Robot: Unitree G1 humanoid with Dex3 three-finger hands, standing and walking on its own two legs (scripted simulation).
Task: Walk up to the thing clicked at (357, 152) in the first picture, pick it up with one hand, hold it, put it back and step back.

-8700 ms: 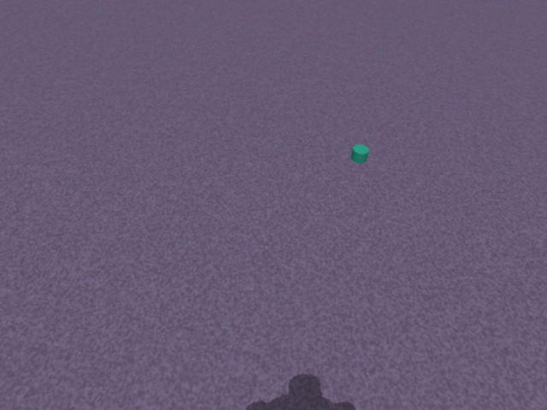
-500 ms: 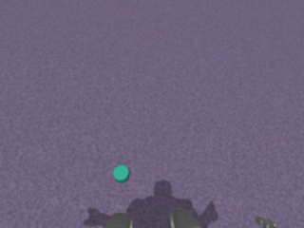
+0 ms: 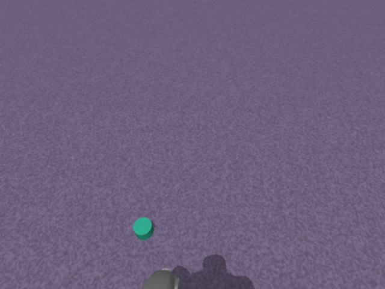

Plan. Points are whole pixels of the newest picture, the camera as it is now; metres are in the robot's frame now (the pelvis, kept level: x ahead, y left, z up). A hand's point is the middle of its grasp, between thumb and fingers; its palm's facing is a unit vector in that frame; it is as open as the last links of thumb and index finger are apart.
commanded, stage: walk up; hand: left
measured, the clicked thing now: (143, 228) +0.53 +0.29 -0.71
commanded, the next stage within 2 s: stand in 1.36 s
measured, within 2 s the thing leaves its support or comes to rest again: neither
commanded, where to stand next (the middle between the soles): +0.16 +0.02 m, yaw +5 degrees
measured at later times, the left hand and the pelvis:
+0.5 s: hand out of the picture +0.13 +0.34 -0.14, palm faces +0.09 -0.93 -0.36, open 7.4 cm; pelvis +0.05 +0.05 +0.02, yaw +6 degrees
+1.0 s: hand out of the picture +0.10 +0.27 -0.13, palm faces +0.07 -0.93 -0.36, open 7.4 cm; pelvis +0.02 +0.00 +0.01, yaw +5 degrees
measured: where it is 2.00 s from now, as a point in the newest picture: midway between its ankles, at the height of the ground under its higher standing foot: outside the picture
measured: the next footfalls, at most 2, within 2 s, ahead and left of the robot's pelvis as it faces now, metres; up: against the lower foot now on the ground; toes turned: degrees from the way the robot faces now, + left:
left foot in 0.20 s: +0.07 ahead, +0.13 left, +0.00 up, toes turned +5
right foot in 0.70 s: +0.10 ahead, -0.12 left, +0.00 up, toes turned +6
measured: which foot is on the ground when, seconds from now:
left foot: up 0.00-0.18, down 0.20-1.00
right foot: down 0.00-0.22, up 0.24-0.68, down 0.70-1.00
